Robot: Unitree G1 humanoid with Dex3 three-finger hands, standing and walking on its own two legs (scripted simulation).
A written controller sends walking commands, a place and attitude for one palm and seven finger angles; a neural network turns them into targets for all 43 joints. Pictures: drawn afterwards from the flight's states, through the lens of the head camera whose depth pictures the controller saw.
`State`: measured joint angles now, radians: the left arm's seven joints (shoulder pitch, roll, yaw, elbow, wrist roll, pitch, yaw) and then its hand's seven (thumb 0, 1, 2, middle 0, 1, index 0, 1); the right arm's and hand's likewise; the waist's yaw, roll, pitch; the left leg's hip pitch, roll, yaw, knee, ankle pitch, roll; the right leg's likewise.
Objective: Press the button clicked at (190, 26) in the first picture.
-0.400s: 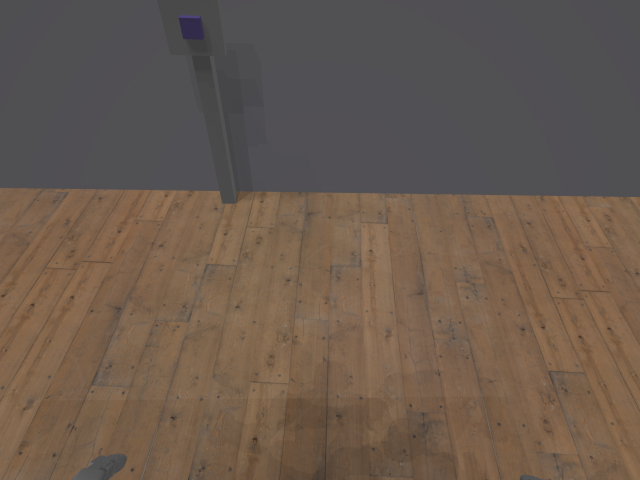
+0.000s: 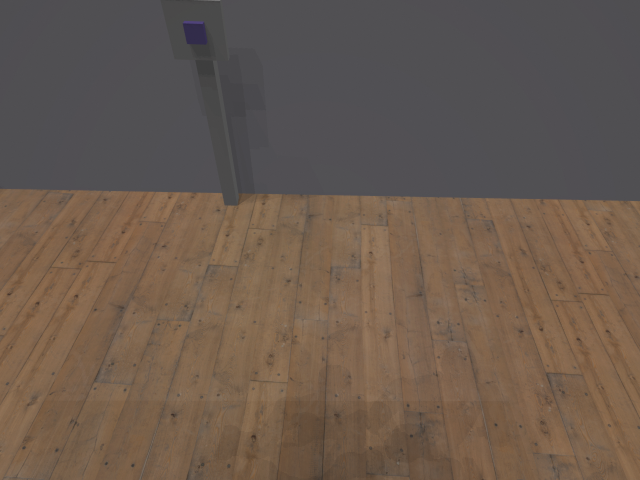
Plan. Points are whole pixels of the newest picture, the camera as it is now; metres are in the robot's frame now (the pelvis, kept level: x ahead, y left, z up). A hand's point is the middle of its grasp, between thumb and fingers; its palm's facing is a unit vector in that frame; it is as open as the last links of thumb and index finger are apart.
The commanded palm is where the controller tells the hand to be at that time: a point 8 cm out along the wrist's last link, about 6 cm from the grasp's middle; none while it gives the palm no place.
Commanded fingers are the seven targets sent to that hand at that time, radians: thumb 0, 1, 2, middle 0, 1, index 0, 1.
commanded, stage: stand and wait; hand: left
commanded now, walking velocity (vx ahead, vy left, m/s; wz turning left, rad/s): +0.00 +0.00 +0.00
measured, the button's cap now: (195, 32) +1.34 +0.49 +0.01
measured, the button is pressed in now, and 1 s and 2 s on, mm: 0 0 0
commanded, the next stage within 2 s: look at it before walking up in 0.56 s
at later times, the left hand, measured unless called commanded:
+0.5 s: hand out of the picture +0.06 +0.23 -0.15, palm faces -0.03 -0.94 -0.33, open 7.4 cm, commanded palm none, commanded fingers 0.00 0.90 0.90 -0.20 -0.30 -0.20 -0.30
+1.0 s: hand out of the picture +0.06 +0.23 -0.15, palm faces -0.03 -0.95 -0.32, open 7.4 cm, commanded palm none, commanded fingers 0.00 0.90 0.90 -0.20 -0.30 -0.20 -0.30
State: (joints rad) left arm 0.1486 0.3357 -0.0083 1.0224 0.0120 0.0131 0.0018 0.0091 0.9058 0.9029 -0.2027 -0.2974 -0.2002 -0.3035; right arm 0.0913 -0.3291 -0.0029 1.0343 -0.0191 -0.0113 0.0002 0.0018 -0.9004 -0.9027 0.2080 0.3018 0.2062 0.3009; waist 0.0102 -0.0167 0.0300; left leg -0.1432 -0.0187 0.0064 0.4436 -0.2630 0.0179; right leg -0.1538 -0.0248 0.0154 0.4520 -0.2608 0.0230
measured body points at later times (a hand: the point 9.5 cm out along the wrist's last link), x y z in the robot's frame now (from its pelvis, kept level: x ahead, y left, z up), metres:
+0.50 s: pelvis -0.02 -0.01 +0.00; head -0.02 -0.01 +0.45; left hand +0.06 +0.28 -0.13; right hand +0.05 -0.31 -0.13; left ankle -0.01 +0.11 -0.74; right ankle -0.01 -0.13 -0.74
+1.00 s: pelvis -0.01 -0.01 +0.00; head -0.01 -0.01 +0.45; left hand +0.06 +0.28 -0.13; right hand +0.07 -0.31 -0.12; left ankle -0.01 +0.11 -0.74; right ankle -0.01 -0.13 -0.74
